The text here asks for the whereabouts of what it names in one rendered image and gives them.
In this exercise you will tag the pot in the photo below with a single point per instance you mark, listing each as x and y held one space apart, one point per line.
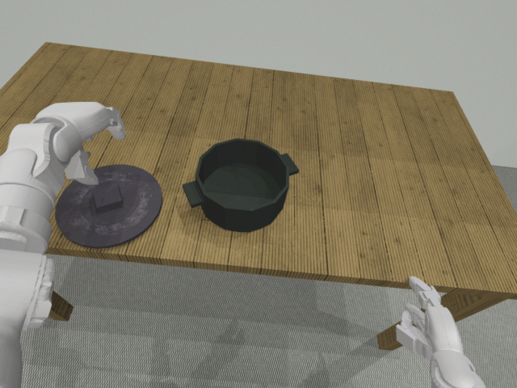
241 185

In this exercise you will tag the robot left upper arm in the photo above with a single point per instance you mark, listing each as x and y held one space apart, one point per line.
26 288

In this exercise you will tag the robot left forearm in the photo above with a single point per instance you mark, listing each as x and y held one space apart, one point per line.
31 175

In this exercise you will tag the lid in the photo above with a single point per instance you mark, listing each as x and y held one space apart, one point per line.
79 220

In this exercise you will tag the robot left hand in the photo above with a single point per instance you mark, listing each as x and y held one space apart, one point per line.
89 118

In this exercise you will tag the robot right forearm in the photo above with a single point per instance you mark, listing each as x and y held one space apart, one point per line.
450 369

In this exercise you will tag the robot right hand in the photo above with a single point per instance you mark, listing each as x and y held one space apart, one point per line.
436 329

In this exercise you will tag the knob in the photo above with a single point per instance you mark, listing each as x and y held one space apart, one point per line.
108 197

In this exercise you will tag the table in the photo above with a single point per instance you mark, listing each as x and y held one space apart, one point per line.
392 179

